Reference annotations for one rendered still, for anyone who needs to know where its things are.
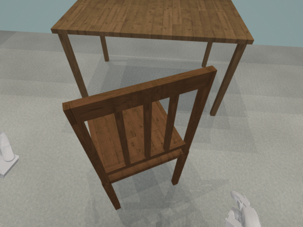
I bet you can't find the robot right hand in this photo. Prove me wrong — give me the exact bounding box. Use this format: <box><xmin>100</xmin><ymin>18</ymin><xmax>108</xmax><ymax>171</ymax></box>
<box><xmin>225</xmin><ymin>191</ymin><xmax>261</xmax><ymax>227</ymax></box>

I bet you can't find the chair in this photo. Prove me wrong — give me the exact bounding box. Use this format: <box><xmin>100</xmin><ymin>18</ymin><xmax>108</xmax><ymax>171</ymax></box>
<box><xmin>62</xmin><ymin>65</ymin><xmax>217</xmax><ymax>210</ymax></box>

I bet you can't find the robot left hand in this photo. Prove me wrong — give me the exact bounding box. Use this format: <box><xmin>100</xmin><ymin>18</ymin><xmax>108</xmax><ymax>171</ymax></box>
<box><xmin>0</xmin><ymin>131</ymin><xmax>19</xmax><ymax>178</ymax></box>

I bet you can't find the table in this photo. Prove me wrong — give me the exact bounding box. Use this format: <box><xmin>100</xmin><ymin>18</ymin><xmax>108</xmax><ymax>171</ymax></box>
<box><xmin>51</xmin><ymin>0</ymin><xmax>254</xmax><ymax>116</ymax></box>

